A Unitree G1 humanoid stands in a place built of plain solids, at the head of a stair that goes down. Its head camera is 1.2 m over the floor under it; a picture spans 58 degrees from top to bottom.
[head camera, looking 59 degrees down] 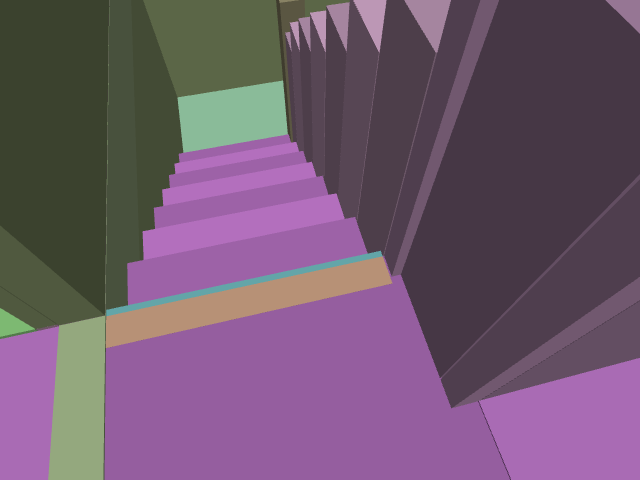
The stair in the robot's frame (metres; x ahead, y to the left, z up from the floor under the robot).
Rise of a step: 0.18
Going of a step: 0.25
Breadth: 0.85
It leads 14 degrees to the left of straight ahead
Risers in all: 8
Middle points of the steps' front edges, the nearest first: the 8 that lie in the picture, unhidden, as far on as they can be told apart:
0.58 0.22 0.00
0.83 0.28 -0.17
1.08 0.34 -0.35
1.32 0.40 -0.53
1.57 0.46 -0.70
1.82 0.52 -0.88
2.07 0.58 -1.06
2.31 0.64 -1.23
